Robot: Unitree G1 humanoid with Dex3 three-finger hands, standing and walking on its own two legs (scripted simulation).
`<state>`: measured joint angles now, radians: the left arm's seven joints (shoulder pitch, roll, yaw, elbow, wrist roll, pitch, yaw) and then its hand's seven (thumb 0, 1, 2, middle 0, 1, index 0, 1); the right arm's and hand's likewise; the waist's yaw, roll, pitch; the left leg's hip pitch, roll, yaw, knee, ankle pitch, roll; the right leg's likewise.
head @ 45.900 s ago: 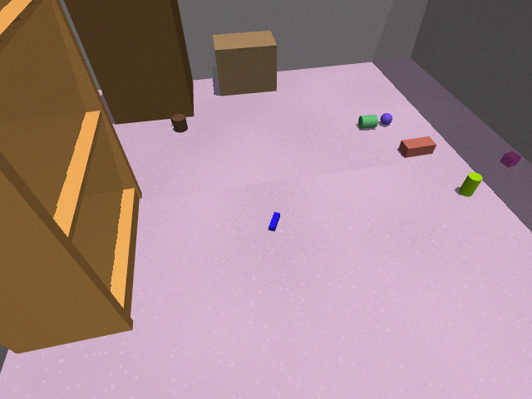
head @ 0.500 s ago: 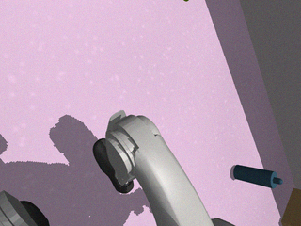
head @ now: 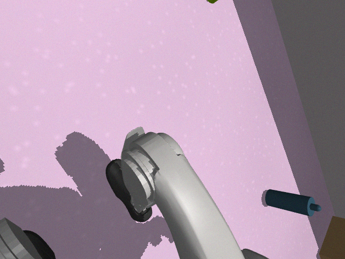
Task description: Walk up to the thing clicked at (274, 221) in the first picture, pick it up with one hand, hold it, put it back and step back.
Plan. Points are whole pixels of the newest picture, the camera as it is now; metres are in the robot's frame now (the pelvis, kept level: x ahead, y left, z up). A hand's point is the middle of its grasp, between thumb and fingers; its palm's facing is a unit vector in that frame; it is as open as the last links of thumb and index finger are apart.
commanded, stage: close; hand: left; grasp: from above
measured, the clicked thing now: out of the picture +0.50 +0.33 -0.32
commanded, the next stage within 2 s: settle in 1.02 s
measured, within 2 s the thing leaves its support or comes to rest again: leaves its support in 1.50 s
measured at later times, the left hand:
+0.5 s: hand out of the picture +0.47 +0.31 -0.28, palm faces -0.02 -0.45 -0.89, open 7.2 cm
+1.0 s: hand out of the picture +0.47 +0.31 -0.27, palm faces -0.03 -0.45 -0.89, open 6.8 cm
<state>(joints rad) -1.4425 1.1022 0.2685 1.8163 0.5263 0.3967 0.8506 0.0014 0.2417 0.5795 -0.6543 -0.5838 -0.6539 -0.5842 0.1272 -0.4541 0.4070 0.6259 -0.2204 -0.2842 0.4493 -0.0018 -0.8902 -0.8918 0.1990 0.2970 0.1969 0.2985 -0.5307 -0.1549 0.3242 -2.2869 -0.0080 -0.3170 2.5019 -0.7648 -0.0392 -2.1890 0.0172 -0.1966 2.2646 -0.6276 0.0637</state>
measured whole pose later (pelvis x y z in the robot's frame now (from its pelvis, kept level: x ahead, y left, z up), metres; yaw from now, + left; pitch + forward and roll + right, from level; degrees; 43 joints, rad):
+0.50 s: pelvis +0.00 +0.00 +0.00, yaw +0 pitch +30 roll -17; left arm -1.44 1.10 0.27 1.81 0.52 0.40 0.86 0.00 0.41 0.48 -0.79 -0.47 -0.79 -0.47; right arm 0.13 -0.46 0.41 0.62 -0.22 -0.28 0.45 0.00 -0.89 -0.89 0.20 0.30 0.20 0.30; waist -0.53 -0.16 0.32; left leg -2.28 0.00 -0.32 2.50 -0.77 -0.04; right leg -2.19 0.02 -0.20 2.26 -0.63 0.06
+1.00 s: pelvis +0.00 +0.00 +0.00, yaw +0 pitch +30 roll -17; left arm -1.43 1.09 0.27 1.82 0.53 0.39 0.86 0.00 0.45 0.44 -0.85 -0.40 -0.84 -0.40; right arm 0.13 -0.45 0.40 0.63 -0.22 -0.29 0.45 0.00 -0.88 -0.89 0.20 0.30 0.20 0.30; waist -0.53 -0.15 0.32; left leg -2.28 0.00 -0.32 2.50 -0.77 -0.04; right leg -2.18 0.02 -0.20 2.26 -0.63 0.06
